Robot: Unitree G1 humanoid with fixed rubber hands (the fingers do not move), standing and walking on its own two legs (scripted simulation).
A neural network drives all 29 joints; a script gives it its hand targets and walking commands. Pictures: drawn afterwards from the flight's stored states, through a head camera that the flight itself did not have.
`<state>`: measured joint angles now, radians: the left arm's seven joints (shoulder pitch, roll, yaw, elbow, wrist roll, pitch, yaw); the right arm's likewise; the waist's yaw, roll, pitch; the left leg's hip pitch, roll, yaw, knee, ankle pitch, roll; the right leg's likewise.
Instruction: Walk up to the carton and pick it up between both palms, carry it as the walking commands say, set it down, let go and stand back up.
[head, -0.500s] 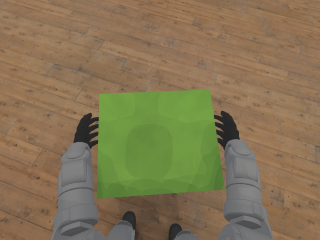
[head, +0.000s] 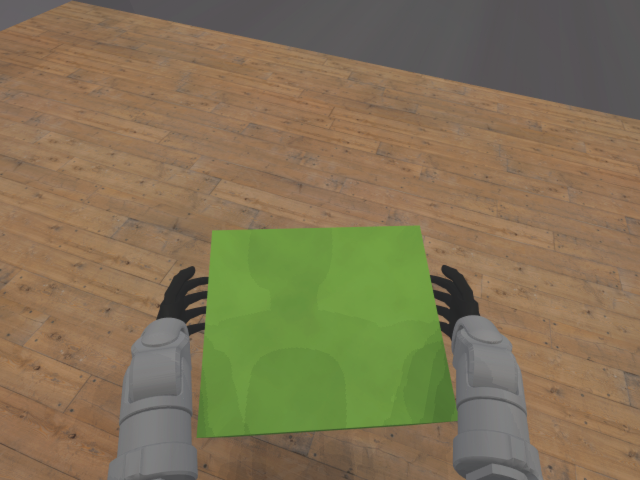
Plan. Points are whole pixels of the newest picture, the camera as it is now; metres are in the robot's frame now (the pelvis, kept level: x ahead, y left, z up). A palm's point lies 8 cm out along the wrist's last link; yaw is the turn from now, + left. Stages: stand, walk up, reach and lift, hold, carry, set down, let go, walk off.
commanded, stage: reach and lift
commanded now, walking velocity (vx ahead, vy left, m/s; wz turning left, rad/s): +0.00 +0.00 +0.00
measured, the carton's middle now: (319, 336) +0.34 +0.02 -0.06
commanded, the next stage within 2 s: hold in 1.34 s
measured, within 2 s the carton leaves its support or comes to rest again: neither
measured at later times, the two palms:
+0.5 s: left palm (179, 314) +0.29 +0.19 +0.05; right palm (482, 326) +0.31 -0.18 +0.06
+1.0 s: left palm (188, 312) +0.30 +0.18 +0.05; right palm (489, 336) +0.30 -0.19 +0.05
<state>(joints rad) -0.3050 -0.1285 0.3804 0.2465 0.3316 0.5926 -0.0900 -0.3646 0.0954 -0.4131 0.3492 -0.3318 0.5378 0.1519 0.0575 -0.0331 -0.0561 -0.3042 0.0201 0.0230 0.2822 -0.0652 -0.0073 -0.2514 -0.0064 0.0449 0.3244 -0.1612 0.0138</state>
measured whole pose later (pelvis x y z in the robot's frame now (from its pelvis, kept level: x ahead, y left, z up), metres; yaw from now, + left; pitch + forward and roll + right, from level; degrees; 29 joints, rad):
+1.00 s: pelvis +0.02 -0.01 +0.01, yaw +1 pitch -5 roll +0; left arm -0.19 -0.14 0.30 0.10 0.32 0.71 -0.06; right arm -0.20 0.12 -0.30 0.15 -0.30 0.70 0.09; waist -0.01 -0.02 0.01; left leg -0.03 0.01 0.01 0.18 -0.07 -0.01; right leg 0.04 -0.01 0.03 0.20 -0.16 0.01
